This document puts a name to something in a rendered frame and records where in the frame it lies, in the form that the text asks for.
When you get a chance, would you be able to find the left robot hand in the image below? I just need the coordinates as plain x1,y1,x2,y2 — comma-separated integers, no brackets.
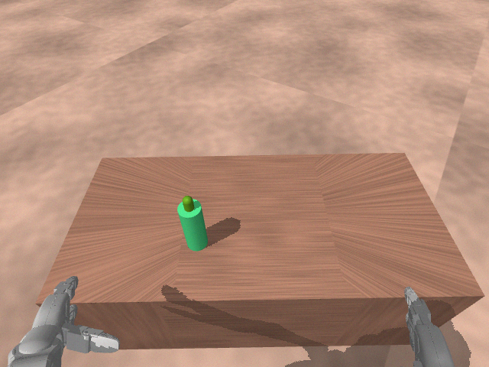
32,276,120,353

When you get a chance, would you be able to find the bottle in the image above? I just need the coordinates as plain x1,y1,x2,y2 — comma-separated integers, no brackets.
177,196,208,251

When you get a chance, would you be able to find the right robot hand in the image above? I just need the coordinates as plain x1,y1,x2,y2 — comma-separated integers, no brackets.
401,287,455,367

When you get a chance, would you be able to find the left robot arm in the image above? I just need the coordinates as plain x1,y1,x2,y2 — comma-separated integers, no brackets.
8,325,64,367

